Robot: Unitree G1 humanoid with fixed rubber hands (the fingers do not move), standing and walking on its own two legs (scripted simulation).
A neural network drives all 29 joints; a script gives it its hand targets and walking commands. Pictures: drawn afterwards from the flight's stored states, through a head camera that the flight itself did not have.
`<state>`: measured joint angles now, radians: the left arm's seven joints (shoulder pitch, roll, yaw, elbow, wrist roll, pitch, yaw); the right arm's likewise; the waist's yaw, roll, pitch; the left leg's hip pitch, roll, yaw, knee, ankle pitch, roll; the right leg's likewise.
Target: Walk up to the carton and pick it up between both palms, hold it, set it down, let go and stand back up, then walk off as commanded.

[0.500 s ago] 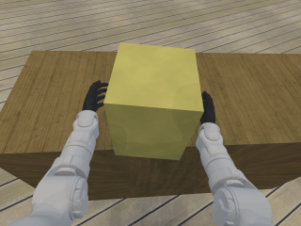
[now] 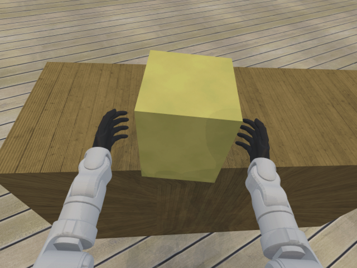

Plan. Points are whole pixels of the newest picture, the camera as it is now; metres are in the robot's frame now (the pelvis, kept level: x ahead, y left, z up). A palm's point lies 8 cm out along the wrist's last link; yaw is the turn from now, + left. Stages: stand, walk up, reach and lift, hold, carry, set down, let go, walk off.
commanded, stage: set down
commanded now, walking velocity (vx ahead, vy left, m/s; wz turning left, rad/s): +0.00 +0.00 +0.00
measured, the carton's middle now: (184, 120) +0.47 +0.00 +0.06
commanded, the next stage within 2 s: none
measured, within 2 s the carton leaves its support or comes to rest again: neither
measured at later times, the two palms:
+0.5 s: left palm (91, 182) +0.28 +0.19 +0.07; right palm (275, 187) +0.28 -0.19 +0.07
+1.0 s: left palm (65, 215) +0.22 +0.22 +0.06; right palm (273, 220) +0.21 -0.16 +0.07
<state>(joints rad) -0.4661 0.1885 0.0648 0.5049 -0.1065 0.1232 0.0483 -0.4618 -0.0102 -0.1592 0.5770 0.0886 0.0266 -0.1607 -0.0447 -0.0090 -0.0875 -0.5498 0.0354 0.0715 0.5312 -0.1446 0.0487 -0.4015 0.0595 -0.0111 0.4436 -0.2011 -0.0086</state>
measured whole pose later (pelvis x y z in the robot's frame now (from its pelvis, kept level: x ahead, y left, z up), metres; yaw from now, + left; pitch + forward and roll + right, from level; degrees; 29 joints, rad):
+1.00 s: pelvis -0.01 -0.01 +0.01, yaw +1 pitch +1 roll -1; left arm 0.15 0.27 0.06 -0.12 -0.17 0.31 -0.06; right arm 0.31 -0.01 0.08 -0.20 0.15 0.20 -0.22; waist 0.04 -0.05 -0.05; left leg -0.36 0.01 0.07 0.44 -0.10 0.03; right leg -0.26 0.04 -0.01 0.44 -0.22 -0.03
